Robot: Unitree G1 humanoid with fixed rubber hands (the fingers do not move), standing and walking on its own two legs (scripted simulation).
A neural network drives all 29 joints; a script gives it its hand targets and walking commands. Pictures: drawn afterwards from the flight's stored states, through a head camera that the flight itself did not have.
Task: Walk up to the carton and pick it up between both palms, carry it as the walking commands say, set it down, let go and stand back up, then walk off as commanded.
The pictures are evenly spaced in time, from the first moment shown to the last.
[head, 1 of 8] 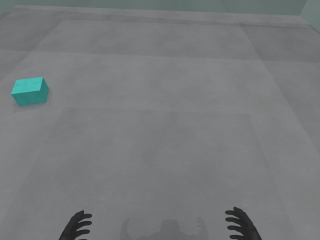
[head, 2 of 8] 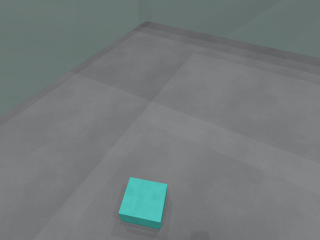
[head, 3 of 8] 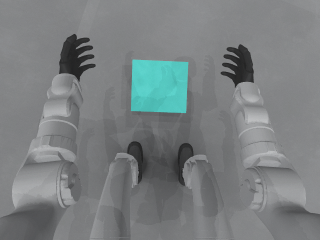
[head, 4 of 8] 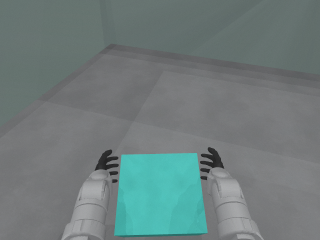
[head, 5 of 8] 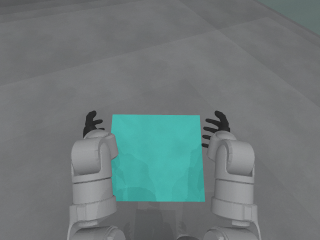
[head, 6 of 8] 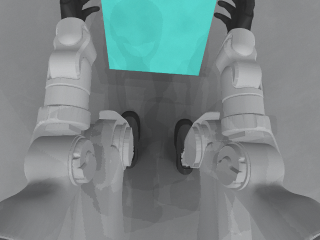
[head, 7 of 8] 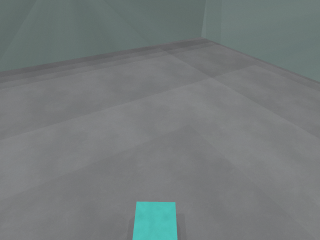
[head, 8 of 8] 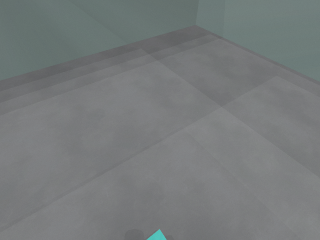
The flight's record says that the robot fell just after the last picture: no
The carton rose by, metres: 0.67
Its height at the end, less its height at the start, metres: +0.00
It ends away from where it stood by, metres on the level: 1.24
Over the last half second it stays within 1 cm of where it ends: yes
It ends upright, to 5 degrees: yes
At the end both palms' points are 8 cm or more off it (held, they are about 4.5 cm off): yes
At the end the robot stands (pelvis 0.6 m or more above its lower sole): yes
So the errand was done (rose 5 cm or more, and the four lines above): yes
